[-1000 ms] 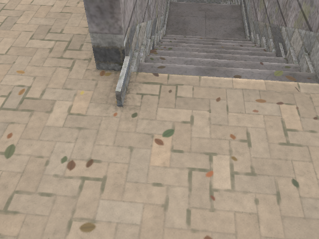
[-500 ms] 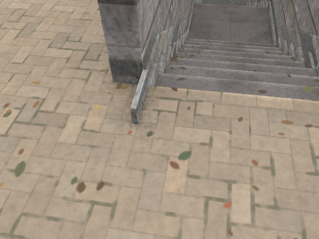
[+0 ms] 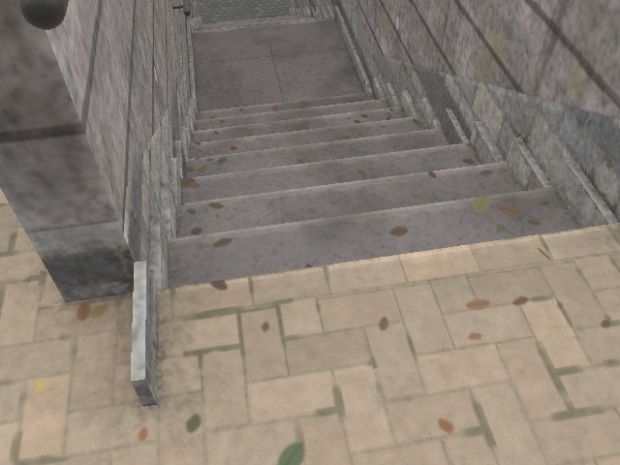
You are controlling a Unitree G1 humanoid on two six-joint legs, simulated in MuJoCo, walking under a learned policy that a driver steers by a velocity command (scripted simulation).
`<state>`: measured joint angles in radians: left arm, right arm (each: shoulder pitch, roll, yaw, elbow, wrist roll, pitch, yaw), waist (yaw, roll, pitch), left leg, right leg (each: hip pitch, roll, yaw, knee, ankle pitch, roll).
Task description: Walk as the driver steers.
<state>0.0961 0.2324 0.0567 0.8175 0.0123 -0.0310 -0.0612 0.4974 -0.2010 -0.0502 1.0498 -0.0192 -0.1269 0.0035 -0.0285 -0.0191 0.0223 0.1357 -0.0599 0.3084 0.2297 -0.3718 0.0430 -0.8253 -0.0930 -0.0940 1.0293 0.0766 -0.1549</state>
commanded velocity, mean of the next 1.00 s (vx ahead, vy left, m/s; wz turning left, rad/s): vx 1.00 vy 0.00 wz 0.00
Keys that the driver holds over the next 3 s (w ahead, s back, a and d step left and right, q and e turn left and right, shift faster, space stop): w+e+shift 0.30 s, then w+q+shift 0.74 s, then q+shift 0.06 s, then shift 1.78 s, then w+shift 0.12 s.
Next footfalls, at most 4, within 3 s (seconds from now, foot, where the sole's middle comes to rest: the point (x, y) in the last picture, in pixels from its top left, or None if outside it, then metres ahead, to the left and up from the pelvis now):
0.16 right None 0.31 -0.02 -0.77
0.60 left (321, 350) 0.78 -0.01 -0.77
1.14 right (383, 235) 1.28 -0.22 -0.93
1.72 left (302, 221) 1.50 0.03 -1.10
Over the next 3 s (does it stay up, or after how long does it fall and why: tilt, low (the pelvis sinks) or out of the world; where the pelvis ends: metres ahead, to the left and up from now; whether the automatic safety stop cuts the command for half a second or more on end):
stays up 1.48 -0.11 -0.32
